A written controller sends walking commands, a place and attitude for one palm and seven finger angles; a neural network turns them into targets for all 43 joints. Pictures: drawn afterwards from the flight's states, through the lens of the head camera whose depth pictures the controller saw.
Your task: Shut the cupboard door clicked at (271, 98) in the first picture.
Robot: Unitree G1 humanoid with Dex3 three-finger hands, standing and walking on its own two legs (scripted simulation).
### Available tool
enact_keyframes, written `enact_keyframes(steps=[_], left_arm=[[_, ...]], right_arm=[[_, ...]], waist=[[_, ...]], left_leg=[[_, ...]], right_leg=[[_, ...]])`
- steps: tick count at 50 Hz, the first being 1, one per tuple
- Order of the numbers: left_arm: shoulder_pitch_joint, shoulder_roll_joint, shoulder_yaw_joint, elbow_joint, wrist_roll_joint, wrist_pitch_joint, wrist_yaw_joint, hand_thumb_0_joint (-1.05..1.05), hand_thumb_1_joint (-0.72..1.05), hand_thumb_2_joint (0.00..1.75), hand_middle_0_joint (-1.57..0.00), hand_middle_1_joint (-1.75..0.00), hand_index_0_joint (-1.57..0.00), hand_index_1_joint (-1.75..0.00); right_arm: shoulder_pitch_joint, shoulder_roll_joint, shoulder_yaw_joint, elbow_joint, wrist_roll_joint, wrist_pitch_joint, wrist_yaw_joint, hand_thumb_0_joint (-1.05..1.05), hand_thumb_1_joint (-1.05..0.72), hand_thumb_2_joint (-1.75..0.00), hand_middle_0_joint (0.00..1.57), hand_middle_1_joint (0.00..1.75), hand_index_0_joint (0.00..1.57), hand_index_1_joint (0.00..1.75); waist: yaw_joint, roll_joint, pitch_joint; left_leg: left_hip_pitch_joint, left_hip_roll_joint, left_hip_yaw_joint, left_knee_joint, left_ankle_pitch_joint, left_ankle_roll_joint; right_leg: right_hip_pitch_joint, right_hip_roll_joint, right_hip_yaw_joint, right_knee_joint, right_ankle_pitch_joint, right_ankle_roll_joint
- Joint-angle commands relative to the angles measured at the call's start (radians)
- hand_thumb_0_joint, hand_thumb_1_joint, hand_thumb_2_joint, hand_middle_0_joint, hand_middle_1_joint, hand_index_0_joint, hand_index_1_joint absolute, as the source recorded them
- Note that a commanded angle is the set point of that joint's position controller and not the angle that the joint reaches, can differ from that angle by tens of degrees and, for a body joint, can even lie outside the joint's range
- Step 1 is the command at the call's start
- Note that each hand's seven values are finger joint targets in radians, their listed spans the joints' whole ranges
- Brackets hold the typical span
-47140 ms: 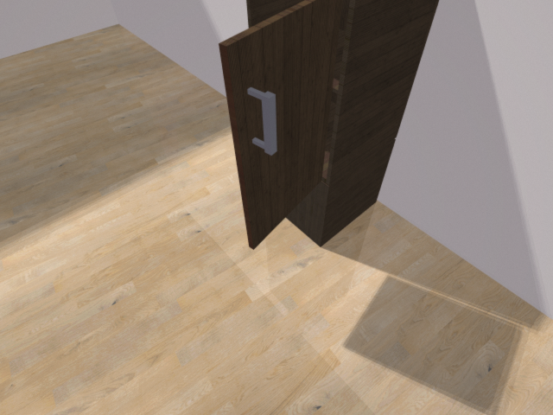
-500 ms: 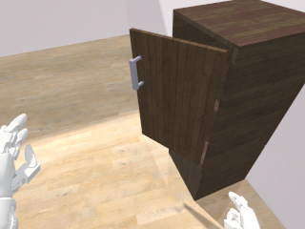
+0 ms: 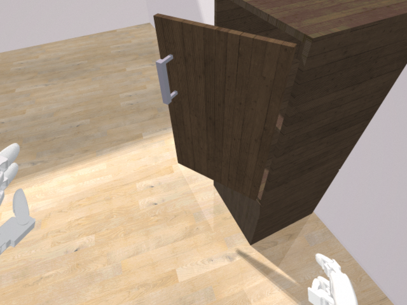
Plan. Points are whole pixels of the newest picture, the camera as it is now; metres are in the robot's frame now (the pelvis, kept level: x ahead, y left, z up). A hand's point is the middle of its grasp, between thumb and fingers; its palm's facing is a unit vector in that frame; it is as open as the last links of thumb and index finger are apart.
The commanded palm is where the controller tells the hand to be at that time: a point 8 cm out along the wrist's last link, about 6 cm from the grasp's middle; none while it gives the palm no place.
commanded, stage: step back with the hand held close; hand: left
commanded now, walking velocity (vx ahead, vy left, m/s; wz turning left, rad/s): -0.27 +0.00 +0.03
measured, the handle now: (168, 79) +0.68 +0.15 +0.09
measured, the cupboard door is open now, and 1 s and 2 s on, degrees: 33 33 33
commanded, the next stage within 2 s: stop stepping back and stand still in 0.80 s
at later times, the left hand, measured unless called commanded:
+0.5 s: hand out of the picture +0.09 +0.29 +0.16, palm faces +0.51 -0.74 -0.45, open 7.4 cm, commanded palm +0.03 +0.31 +0.18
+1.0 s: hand out of the picture -0.01 +0.30 +0.16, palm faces +0.52 -0.76 -0.39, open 7.4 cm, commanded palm -0.07 +0.33 +0.18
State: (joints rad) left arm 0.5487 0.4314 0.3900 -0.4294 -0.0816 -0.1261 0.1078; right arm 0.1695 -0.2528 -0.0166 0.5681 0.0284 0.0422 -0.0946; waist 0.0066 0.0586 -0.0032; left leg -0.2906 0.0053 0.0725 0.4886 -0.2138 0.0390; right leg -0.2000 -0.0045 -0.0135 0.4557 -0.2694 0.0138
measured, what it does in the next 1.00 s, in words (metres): walks backwards: right foot, then left foot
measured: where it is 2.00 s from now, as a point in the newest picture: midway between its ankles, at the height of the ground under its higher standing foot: outside the picture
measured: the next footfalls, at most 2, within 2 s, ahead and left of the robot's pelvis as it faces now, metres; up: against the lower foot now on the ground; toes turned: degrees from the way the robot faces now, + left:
right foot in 0.78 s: -0.08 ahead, -0.12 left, +0.00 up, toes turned +8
left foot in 0.98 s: -0.07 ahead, +0.12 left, +0.01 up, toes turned +8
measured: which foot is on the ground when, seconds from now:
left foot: down 0.00-0.84, up 0.86-0.96, down 0.98-1.00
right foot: down 0.00-0.64, up 0.66-0.76, down 0.78-1.00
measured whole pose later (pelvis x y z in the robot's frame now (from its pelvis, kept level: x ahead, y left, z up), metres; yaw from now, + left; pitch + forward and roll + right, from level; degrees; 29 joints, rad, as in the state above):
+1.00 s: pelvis -0.19 +0.02 -0.02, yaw +5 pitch +0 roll -2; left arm 0.51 0.41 0.40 -0.50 -0.03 -0.23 0.16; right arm 0.24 -0.22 0.00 0.64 0.00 -0.08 -0.09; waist 0.01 -0.03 -0.02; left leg -0.43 0.00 0.03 0.61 -0.21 0.02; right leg -0.36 0.01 0.05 0.59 -0.23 0.04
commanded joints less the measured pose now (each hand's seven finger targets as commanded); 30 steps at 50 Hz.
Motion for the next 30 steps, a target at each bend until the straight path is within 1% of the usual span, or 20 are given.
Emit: enact_keyframes(steps=[1,3,4,7,8,9,11,12,13,14,16,18,19,22,23,24,25,27,28,30], left_arm=[[0.014,0.195,0.167,-0.193,-0.008,-0.07,0.04,0.0,0.9,0.9,-0.2,-0.3,-0.2,-0.3],[0.017,0.211,0.181,-0.206,-0.005,-0.078,0.044,0.0,0.9,0.9,-0.2,-0.3,-0.2,-0.3],[0.019,0.187,0.158,-0.204,-0.005,-0.084,0.044,0.0,0.9,0.9,-0.2,-0.3,-0.2,-0.3],[0.001,0.189,0.167,-0.222,0.004,-0.103,0.051,0.0,0.9,0.9,-0.2,-0.3,-0.2,-0.3],[-0.015,0.209,0.187,-0.238,0.011,-0.112,0.052,0.0,0.9,0.9,-0.2,-0.3,-0.2,-0.3],[-0.012,0.185,0.175,-0.239,0.015,-0.122,0.052,0.0,0.9,0.9,-0.2,-0.3,-0.2,-0.3],[-0.03,0.177,0.182,-0.242,0.025,-0.138,0.053,0.0,0.9,0.9,-0.2,-0.3,-0.2,-0.3],[-0.041,0.168,0.179,-0.241,0.029,-0.142,0.053,0.0,0.9,0.9,-0.2,-0.3,-0.2,-0.3],[-0.056,0.194,0.203,-0.249,0.038,-0.15,0.053,0.0,0.9,0.9,-0.2,-0.3,-0.2,-0.3],[-0.063,0.161,0.178,-0.249,0.041,-0.156,0.051,0.0,0.9,0.9,-0.2,-0.3,-0.2,-0.3],[-0.05,0.166,0.192,-0.25,0.043,-0.167,0.051,0.0,0.9,0.9,-0.2,-0.3,-0.2,-0.3],[-0.047,0.183,0.207,-0.267,0.045,-0.178,0.049,0.0,0.9,0.9,-0.2,-0.3,-0.2,-0.3],[-0.053,0.154,0.18,-0.266,0.038,-0.18,0.047,0.0,0.9,0.9,-0.2,-0.3,-0.2,-0.3],[-0.101,0.154,0.16,-0.27,0.039,-0.182,0.056,0.0,0.9,0.9,-0.2,-0.3,-0.2,-0.3],[-0.121,0.177,0.172,-0.28,0.04,-0.181,0.06,0.0,0.9,0.9,-0.2,-0.3,-0.2,-0.3],[-0.131,0.154,0.14,-0.271,0.037,-0.183,0.064,0.0,0.9,0.9,-0.2,-0.3,-0.2,-0.3],[-0.14,0.161,0.137,-0.258,0.039,-0.183,0.069,0.0,0.9,0.9,-0.2,-0.3,-0.2,-0.3],[-0.156,0.176,0.141,-0.256,0.039,-0.19,0.078,0.0,0.9,0.9,-0.2,-0.3,-0.2,-0.3],[-0.146,0.189,0.156,-0.261,0.037,-0.19,0.081,0.0,0.9,0.9,-0.2,-0.3,-0.2,-0.3],[-0.117,0.177,0.159,-0.262,0.037,-0.196,0.079,0.0,0.9,0.9,-0.2,-0.3,-0.2,-0.3]], right_arm=[[-0.084,-0.1,-0.036,-0.179,0.0,-0.036,-0.006,0.0,-0.9,-0.9,0.2,0.3,0.2,0.3],[-0.086,-0.11,-0.04,-0.177,-0.004,-0.043,-0.007,0.0,-0.9,-0.9,0.2,0.3,0.2,0.3],[-0.079,-0.103,-0.033,-0.181,0.0,-0.046,-0.007,0.0,-0.9,-0.9,0.2,0.3,0.2,0.3],[-0.07,-0.117,-0.035,-0.182,-0.003,-0.063,-0.008,0.0,-0.9,-0.9,0.2,0.3,0.2,0.3],[-0.08,-0.124,-0.036,-0.182,-0.006,-0.072,-0.009,0.0,-0.9,-0.9,0.2,0.3,0.2,0.3],[-0.073,-0.116,-0.032,-0.183,-0.003,-0.08,-0.011,0.0,-0.9,-0.9,0.2,0.3,0.2,0.3],[-0.065,-0.124,-0.035,-0.183,-0.006,-0.099,-0.011,0.0,-0.9,-0.9,0.2,0.3,0.2,0.3],[-0.059,-0.125,-0.034,-0.18,-0.008,-0.107,-0.011,0.0,-0.9,-0.9,0.2,0.3,0.2,0.3],[-0.065,-0.132,-0.037,-0.174,-0.013,-0.117,-0.01,0.0,-0.9,-0.9,0.2,0.3,0.2,0.3],[-0.058,-0.125,-0.035,-0.175,-0.011,-0.124,-0.009,0.0,-0.9,-0.9,0.2,0.3,0.2,0.3],[-0.046,-0.125,-0.04,-0.165,-0.013,-0.141,-0.005,0.0,-0.9,-0.9,0.2,0.3,0.2,0.3],[-0.038,-0.127,-0.042,-0.154,-0.017,-0.156,0.001,0.0,-0.9,-0.9,0.2,0.3,0.2,0.3],[-0.035,-0.111,-0.037,-0.152,-0.014,-0.159,0.002,0.0,-0.9,-0.9,0.2,0.3,0.2,0.3],[-0.026,-0.104,-0.039,-0.133,-0.022,-0.169,0.006,0.0,-0.9,-0.9,0.2,0.3,0.2,0.3],[-0.028,-0.106,-0.041,-0.119,-0.03,-0.172,0.006,0.0,-0.9,-0.9,0.2,0.3,0.2,0.3],[-0.025,-0.087,-0.03,-0.11,-0.031,-0.172,0.007,0.0,-0.9,-0.9,0.2,0.3,0.2,0.3],[-0.022,-0.087,-0.029,-0.1,-0.032,-0.17,0.007,0.0,-0.9,-0.9,0.2,0.3,0.2,0.3],[-0.019,-0.088,-0.03,-0.091,-0.03,-0.169,0.005,0.0,-0.9,-0.9,0.2,0.3,0.2,0.3],[-0.022,-0.095,-0.033,-0.089,-0.032,-0.17,0.002,0.0,-0.9,-0.9,0.2,0.3,0.2,0.3],[-0.036,-0.095,-0.028,-0.107,-0.024,-0.17,0.001,0.0,-0.9,-0.9,0.2,0.3,0.2,0.3]], waist=[[0.007,-0.034,-0.17],[0.007,-0.003,-0.162],[0.003,-0.001,-0.148],[0.002,0.042,-0.117],[0.004,0.063,-0.108],[0.002,0.071,-0.098],[0.004,0.113,-0.082],[0.004,0.122,-0.066],[0.008,0.128,-0.071],[0.005,0.135,-0.066],[0.005,0.128,-0.081],[0.002,0.086,-0.095],[-0.001,0.041,-0.097],[-0.011,-0.035,-0.051],[-0.012,-0.061,-0.049],[-0.018,-0.086,-0.036],[-0.022,-0.098,-0.034],[-0.028,-0.088,-0.047],[-0.027,-0.045,-0.049],[-0.021,0.023,-0.054]], left_leg=[[0.08,0.086,-0.083,-0.035,0.33,-0.002],[0.048,0.09,-0.097,-0.063,0.242,0.003],[0.01,0.096,-0.111,-0.082,0.202,0.006],[-0.122,0.116,-0.147,-0.145,-0.015,0.025],[-0.177,0.124,-0.168,-0.178,-0.119,0.034],[-0.236,0.135,-0.183,-0.206,-0.204,0.041],[-0.354,0.16,-0.217,-0.256,-0.369,0.059],[-0.402,0.17,-0.23,-0.27,-0.423,0.065],[-0.434,0.178,-0.245,-0.282,-0.466,0.07],[-0.466,0.188,-0.255,-0.287,-0.504,0.074],[-0.463,0.186,-0.249,-0.255,-0.499,0.076],[-0.412,0.158,-0.234,-0.216,-0.476,0.06],[-0.39,0.142,-0.212,-0.182,-0.458,0.05],[-0.255,0.075,-0.15,-0.039,-0.397,0.014],[-0.186,0.062,-0.139,0.004,-0.354,0.001],[-0.133,0.052,-0.134,0.035,-0.288,-0.01],[-0.087,0.043,-0.122,0.061,-0.256,-0.014],[-0.054,0.042,-0.126,0.057,-0.253,-0.015],[-0.07,0.052,-0.145,0.012,-0.26,-0.012],[-0.181,0.107,-0.21,-0.117,-0.379,0.011]], right_leg=[[0.013,-0.06,0.038,-0.012,0.387,-0.007],[0.01,-0.049,0.038,-0.022,0.306,-0.005],[0.018,-0.044,0.032,-0.011,0.254,-0.005],[0.07,-0.014,0.029,0.018,0.149,0.0],[0.102,-0.003,0.028,0.035,0.123,0.001],[0.135,0.003,0.022,0.069,0.108,0.003],[0.197,0.024,0.017,0.135,0.082,0.006],[0.211,0.03,0.015,0.162,0.072,0.007],[0.235,0.041,0.014,0.179,0.056,0.008],[0.244,0.046,0.013,0.208,0.039,0.007],[0.236,0.047,0.031,0.211,0.047,0.003],[0.188,0.039,0.053,0.173,0.034,-0.009],[0.15,0.022,0.068,0.149,0.003,-0.017],[-0.086,-0.047,0.178,-0.021,-0.198,-0.054],[-0.163,-0.073,0.21,-0.068,-0.234,-0.067],[-0.231,-0.1,0.22,-0.099,-0.23,-0.076],[-0.278,-0.109,0.224,-0.119,-0.225,-0.075],[-0.307,-0.1,0.187,-0.125,-0.243,-0.065],[-0.283,-0.078,0.164,-0.104,-0.227,-0.058],[-0.179,-0.013,0.093,-0.002,-0.229,-0.029]])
